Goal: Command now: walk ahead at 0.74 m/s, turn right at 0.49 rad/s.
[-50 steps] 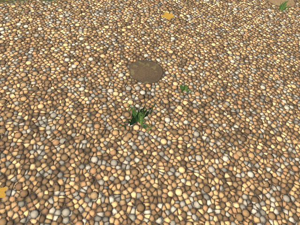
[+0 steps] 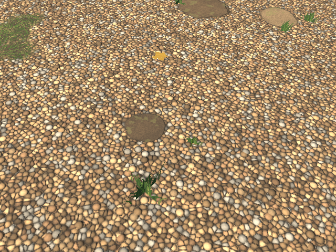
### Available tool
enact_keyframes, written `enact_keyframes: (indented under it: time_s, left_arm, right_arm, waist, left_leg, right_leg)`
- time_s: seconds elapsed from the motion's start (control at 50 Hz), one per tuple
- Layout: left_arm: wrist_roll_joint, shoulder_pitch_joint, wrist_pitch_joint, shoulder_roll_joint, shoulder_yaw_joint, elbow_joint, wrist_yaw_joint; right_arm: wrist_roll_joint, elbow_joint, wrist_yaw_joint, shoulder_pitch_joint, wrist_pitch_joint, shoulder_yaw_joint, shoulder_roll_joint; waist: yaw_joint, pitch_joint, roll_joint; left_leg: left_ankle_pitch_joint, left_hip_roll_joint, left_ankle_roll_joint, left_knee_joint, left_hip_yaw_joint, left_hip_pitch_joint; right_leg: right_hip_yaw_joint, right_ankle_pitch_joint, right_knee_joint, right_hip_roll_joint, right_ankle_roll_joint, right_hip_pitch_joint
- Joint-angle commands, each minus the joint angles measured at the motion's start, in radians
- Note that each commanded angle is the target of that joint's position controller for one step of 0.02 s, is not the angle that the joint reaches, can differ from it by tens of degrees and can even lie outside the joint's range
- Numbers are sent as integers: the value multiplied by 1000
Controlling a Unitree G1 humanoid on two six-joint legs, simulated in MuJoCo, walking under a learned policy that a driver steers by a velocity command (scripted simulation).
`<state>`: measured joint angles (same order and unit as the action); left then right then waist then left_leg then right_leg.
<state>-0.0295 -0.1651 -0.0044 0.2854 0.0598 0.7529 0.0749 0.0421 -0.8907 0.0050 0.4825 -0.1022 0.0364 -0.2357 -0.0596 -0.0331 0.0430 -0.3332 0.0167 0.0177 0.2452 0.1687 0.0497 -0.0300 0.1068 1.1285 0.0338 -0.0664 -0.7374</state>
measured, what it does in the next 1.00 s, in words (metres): walks ahead: right foot, then left foot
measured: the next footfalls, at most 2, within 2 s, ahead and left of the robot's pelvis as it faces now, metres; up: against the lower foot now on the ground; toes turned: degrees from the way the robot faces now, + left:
right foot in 0.18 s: +0.33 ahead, -0.10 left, +0.00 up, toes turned -5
left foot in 0.62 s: +0.41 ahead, +0.13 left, +0.00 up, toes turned -8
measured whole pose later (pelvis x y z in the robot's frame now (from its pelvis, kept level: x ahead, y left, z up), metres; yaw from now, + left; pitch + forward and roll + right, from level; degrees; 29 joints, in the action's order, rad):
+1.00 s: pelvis +0.33 +0.01 +0.00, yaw -7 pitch -1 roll +0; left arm 0.00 -0.15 0.01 0.25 0.02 0.98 -0.02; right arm 0.00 -0.93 -0.03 0.14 -0.01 0.04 -0.23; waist 0.01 0.04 0.00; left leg -0.25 -0.01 -0.01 0.52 -0.02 -0.25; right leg -0.01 0.33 0.51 -0.03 -0.03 -0.16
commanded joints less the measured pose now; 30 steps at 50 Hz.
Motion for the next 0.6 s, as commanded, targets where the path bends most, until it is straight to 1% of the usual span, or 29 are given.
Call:
enact_keyframes:
  time_s: [0.02,0.04,0.06,0.08,0.1,0.12,0.14,0.16,0.18,0.2,0.22,0.24,0.26,0.28,0.3,0.32,0.34,0.36,0.38,0.42,0.44,0.46,0.48,0.5,0.54,0.56,0.58,0.6]
  left_arm:
    - [-7,171,-14,7,-15,-107,12]
    - [-11,202,-21,-12,-27,-120,17]
    - [-13,229,-27,-29,-37,-131,20]
    - [86,248,-65,-36,-31,-171,10]
    - [88,224,-81,0,-26,-178,12]
    - [71,161,-87,36,-12,-162,11]
    - [58,31,-85,81,10,-123,5]
    - [50,-140,-77,117,31,-67,-9]
    - [33,-254,-59,158,45,-29,-34]
    - [1,-235,-49,248,44,-25,-60]
    - [-10,-267,-56,195,36,-42,-57]
    - [6,-173,-55,166,33,-52,-51]
    - [35,-69,-60,125,22,-49,-49]
    - [43,-10,-67,90,9,-54,-48]
    - [33,19,-73,75,5,-52,-47]
    - [20,22,-77,73,4,-45,-42]
    - [15,28,-85,69,2,-34,-39]
    - [12,33,-91,61,-2,-21,-39]
    - [8,36,-93,62,-3,-10,-43]
    - [8,49,-83,71,-3,7,-56]
    - [10,51,-74,78,-1,13,-61]
    - [11,44,-66,87,0,21,-65]
    - [11,33,-58,94,1,30,-68]
    - [10,28,-52,97,0,40,-69]
    - [10,24,-41,89,-5,55,-70]
    - [12,25,-36,82,-8,62,-70]
    - [18,34,-33,72,-14,66,-70]
    - [25,19,-31,53,-22,75,-70]
  right_arm:
    - [-2,28,-4,-28,-23,8,-81]
    - [-8,18,-8,-29,-22,5,-82]
    - [-14,0,-12,-9,-22,4,-96]
    - [-56,18,-38,-14,-9,28,-192]
    - [-59,15,-55,-28,3,35,-233]
    - [-54,20,-66,-35,13,42,-252]
    - [-46,23,-68,-50,25,47,-262]
    - [-48,32,-63,-91,35,47,-255]
    - [-43,53,-56,-94,31,34,-210]
    - [0,71,-28,51,16,-4,-51]
    - [-62,19,-7,144,-8,-6,-100]
    - [-93,52,-7,-3,-9,17,-167]
    - [-87,93,-18,-99,-6,14,-151]
    - [-69,87,-32,-136,4,18,-150]
    - [-59,85,-39,-117,21,24,-152]
    - [-53,84,-41,-97,37,26,-142]
    - [-49,86,-46,-84,49,24,-120]
    - [-45,88,-50,-85,56,22,-107]
    - [-41,96,-54,-101,61,21,-103]
    - [-33,109,-60,-146,68,17,-95]
    - [-32,112,-60,-174,71,14,-90]
    - [-35,116,-59,-206,73,12,-91]
    - [-40,120,-59,-235,77,13,-99]
    - [-45,123,-58,-259,81,15,-109]
    - [-47,131,-58,-298,86,19,-122]
    - [-44,133,-57,-308,86,21,-125]
    - [-39,128,-55,-300,82,22,-121]
    - [-28,124,-53,-293,78,22,-125]
  waist:
    - [19,225,-83]
    - [20,235,-83]
    - [12,234,-89]
    - [14,176,-123]
    - [58,122,-131]
    - [92,70,-152]
    - [153,-8,-167]
    - [237,-87,-161]
    - [276,-140,-109]
    - [118,-260,237]
    - [164,-545,92]
    - [163,-392,-15]
    - [116,-183,-67]
    - [84,-90,-115]
    - [48,-57,-109]
    - [29,-50,-82]
    - [16,-46,-59]
    - [6,-48,-42]
    - [3,-53,-26]
    - [7,-72,2]
    - [17,-81,9]
    - [32,-85,14]
    - [46,-84,16]
    - [56,-76,20]
    - [68,-50,33]
    - [66,-41,35]
    - [49,-37,29]
    - [37,-31,13]
  left_leg:
    - [355,-207,62,-180,-25,-115]
    - [494,-198,61,-177,14,-142]
    - [660,-212,63,-173,31,-144]
    - [935,-247,64,-82,10,-60]
    - [1119,-263,60,-13,14,13]
    - [1246,-269,60,72,14,51]
    - [1294,-266,55,209,5,71]
    - [1268,-237,33,402,17,30]
    - [912,-173,-6,664,-1,-197]
    - [-338,3,-54,1109,-61,-562]
    - [-381,60,-40,1287,-372,-605]
    - [-282,-3,-39,1250,-343,-613]
    - [-192,-49,-43,1157,-282,-656]
    - [-146,-82,-54,1114,-261,-634]
    - [-102,-103,-59,1077,-263,-556]
    - [-73,-113,-63,1039,-265,-486]
    - [-56,-118,-71,990,-260,-457]
    - [-41,-123,-77,931,-256,-435]
    - [-14,-124,-83,864,-251,-431]
    - [64,-126,-92,712,-242,-430]
    - [110,-125,-94,644,-236,-416]
    - [150,-121,-95,589,-231,-405]
    - [180,-116,-97,545,-229,-394]
    - [193,-114,-97,506,-232,-386]
    - [172,-108,-91,429,-237,-373]
    - [156,-101,-83,378,-235,-356]
    - [183,-89,-69,292,-223,-311]
    - [271,-88,-51,187,-224,-249]
  right_leg:
    - [59,-80,-189,11,0,-83]
    - [115,-98,-305,1,-6,-3]
    - [161,-110,-390,-17,-19,80]
    - [124,-95,-422,-38,-26,113]
    - [136,-93,-477,-71,-37,150]
    - [156,-105,-507,-112,-47,228]
    - [144,-128,-535,-136,-64,361]
    - [116,-253,-631,-136,-94,565]
    - [-8,-399,-628,-53,-112,850]
    - [-334,-996,-449,224,-227,1191]
    - [-638,-830,-562,372,-399,1264]
    - [-508,-714,-665,313,-360,1074]
    - [-394,-608,-722,262,-307,872]
    - [-331,-586,-767,233,-275,709]
    - [-272,-587,-806,207,-261,579]
    - [-234,-581,-838,189,-251,493]
    - [-193,-603,-856,176,-253,443]
    - [-151,-644,-861,164,-250,407]
    - [-117,-678,-861,149,-243,397]
    - [-63,-677,-847,119,-214,419]
    - [-45,-637,-843,105,-196,428]
    - [-42,-579,-846,102,-184,436]
    - [-49,-502,-852,104,-177,443]
    - [-62,-411,-858,110,-174,447]
    - [-99,-244,-857,123,-170,458]
    - [-116,-181,-842,127,-164,465]
    - [-120,-117,-813,117,-145,464]
    - [-118,-56,-781,89,-104,454]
